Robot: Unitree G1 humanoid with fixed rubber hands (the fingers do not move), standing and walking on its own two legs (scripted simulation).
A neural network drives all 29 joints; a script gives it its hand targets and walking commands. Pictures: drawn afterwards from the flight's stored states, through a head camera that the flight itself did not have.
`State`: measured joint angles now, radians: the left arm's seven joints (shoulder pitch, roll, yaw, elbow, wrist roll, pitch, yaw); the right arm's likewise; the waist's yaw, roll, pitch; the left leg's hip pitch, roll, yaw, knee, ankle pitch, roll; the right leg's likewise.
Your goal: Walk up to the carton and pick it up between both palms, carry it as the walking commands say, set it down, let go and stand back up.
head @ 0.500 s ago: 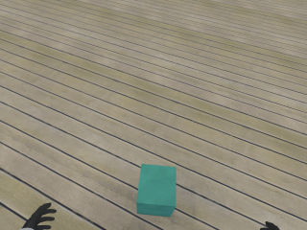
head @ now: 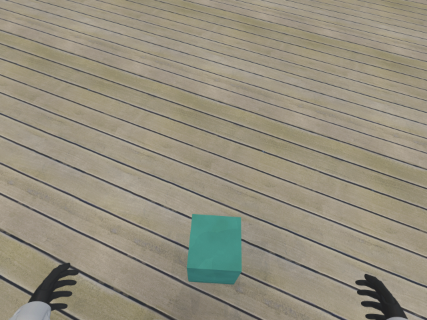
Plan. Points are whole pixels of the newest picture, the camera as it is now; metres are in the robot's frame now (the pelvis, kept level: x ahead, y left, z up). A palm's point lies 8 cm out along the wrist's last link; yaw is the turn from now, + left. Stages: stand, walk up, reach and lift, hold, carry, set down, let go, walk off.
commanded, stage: reach and lift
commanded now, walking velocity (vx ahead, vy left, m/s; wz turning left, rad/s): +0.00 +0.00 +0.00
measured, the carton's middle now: (213, 250) +0.42 -0.03 -0.64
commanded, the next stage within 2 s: none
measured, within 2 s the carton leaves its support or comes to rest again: neither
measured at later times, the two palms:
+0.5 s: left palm (99, 255) +0.26 +0.25 -0.13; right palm (333, 269) +0.23 -0.27 -0.12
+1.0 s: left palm (139, 214) +0.38 +0.19 -0.19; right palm (296, 223) +0.37 -0.23 -0.19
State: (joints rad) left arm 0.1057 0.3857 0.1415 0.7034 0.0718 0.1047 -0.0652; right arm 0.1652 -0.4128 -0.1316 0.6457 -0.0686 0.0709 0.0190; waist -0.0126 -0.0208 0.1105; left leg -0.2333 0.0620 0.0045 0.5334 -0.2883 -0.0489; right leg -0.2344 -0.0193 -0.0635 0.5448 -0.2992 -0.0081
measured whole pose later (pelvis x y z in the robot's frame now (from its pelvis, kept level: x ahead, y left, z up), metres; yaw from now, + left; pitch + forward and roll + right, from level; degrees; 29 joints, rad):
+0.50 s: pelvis -0.05 +0.02 -0.05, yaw -2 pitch +16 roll +0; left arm -0.29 0.22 0.13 0.58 0.00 0.24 0.04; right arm -0.31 -0.35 -0.19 0.67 -0.02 0.19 0.09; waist -0.01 0.00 0.08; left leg -0.81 0.03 0.01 0.89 -0.35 -0.02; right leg -0.82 -0.03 0.00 0.89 -0.34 0.02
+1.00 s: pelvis -0.08 +0.01 -0.10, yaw -1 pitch +35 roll +2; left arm -0.87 0.19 0.26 0.79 0.00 0.18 0.06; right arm -0.90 -0.29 -0.27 0.87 -0.01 0.15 0.03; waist -0.01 0.00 0.00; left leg -1.33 0.02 -0.01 1.02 -0.31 -0.04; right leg -1.36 -0.02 0.02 1.05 -0.31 0.01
